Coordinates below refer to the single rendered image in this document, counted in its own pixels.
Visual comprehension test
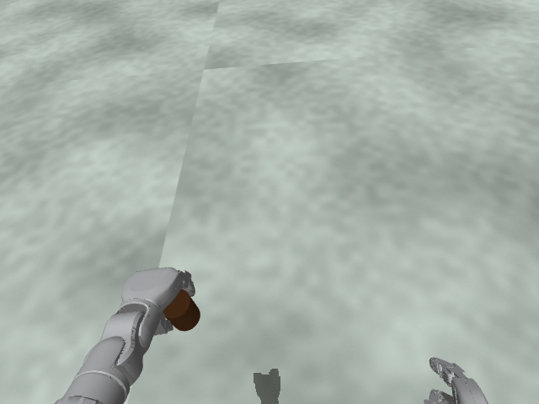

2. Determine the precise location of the left robot hand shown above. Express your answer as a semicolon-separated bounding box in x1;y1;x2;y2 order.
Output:
121;267;195;335

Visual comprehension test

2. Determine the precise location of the right robot hand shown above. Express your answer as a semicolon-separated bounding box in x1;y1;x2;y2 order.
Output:
424;358;488;404

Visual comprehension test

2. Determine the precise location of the left robot arm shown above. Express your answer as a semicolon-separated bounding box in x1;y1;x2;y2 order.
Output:
54;299;161;404

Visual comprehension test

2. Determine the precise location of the tin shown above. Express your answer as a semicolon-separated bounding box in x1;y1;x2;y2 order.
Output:
163;289;200;331

